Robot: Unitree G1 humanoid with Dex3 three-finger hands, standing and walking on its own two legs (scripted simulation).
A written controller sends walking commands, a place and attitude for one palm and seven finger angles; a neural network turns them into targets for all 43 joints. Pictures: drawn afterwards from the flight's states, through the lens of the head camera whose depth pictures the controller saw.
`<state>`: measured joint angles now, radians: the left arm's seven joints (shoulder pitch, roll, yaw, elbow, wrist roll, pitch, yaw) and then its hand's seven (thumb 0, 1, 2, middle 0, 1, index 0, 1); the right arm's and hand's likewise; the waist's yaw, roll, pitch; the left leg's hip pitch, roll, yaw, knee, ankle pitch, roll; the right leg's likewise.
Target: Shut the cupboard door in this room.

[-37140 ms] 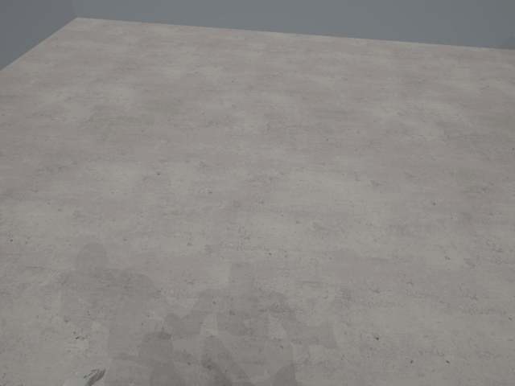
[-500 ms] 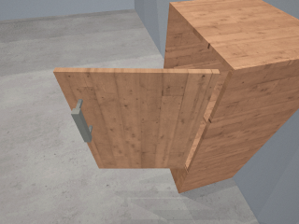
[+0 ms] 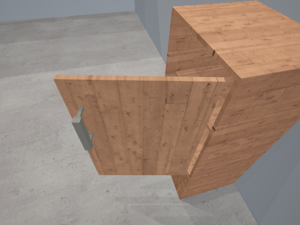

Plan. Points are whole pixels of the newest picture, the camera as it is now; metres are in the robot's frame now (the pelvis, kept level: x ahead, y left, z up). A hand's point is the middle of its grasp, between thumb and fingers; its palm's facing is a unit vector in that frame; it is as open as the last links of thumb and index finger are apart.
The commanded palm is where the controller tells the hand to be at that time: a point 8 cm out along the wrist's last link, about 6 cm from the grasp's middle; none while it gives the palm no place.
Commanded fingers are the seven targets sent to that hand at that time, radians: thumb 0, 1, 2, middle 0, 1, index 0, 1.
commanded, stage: look again from close up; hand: left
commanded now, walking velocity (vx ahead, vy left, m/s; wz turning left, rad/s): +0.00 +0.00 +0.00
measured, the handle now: (85, 129) +0.37 +0.23 +0.02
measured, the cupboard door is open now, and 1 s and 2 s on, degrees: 75 75 75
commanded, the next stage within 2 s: shuffle to correct the standing spot in 0.60 s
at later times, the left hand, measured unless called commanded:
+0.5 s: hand out of the picture -0.01 +0.17 -0.18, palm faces +0.01 -0.98 -0.18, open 7.4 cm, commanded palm none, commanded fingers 0.00 0.90 0.90 -0.20 -0.30 -0.20 -0.30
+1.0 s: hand out of the picture -0.02 +0.18 -0.18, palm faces +0.03 -0.97 -0.22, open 7.4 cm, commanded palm none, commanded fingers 0.00 0.90 0.90 -0.20 -0.30 -0.20 -0.30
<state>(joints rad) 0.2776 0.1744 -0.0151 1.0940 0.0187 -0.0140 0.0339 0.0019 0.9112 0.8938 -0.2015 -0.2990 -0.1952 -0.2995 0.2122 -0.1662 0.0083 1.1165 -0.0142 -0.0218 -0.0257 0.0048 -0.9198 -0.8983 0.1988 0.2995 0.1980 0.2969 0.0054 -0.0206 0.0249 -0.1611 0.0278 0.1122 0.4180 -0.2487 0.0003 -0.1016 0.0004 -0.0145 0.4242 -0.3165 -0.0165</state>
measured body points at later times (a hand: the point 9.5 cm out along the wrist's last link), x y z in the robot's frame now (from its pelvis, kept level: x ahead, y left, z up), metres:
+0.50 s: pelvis +0.00 +0.00 +0.00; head +0.02 +0.01 +0.45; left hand -0.01 +0.22 -0.16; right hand +0.00 -0.22 -0.16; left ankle -0.02 +0.12 -0.74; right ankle -0.06 -0.11 -0.74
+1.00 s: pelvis -0.03 +0.00 -0.01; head +0.01 +0.00 +0.44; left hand -0.02 +0.23 -0.16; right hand +0.01 -0.23 -0.16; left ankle -0.02 +0.12 -0.74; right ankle -0.06 -0.11 -0.74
